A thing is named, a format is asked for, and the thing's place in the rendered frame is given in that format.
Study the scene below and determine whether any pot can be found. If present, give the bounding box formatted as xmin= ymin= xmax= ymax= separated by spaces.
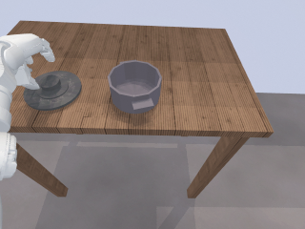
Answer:
xmin=108 ymin=59 xmax=162 ymax=115

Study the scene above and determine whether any lid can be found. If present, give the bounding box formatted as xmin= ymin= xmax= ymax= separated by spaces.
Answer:
xmin=23 ymin=71 xmax=82 ymax=111

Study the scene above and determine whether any robot left upper arm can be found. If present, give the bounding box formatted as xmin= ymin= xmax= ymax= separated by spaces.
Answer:
xmin=0 ymin=132 xmax=17 ymax=229

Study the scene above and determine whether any left robot hand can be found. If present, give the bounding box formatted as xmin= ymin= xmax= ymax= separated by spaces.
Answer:
xmin=0 ymin=33 xmax=55 ymax=90

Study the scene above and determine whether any knob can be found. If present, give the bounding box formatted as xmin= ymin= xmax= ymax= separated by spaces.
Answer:
xmin=39 ymin=74 xmax=61 ymax=92

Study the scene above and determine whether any robot left forearm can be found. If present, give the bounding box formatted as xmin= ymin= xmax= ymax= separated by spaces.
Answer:
xmin=0 ymin=39 xmax=25 ymax=133

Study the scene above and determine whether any table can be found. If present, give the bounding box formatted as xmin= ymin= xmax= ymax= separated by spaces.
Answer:
xmin=7 ymin=20 xmax=274 ymax=198

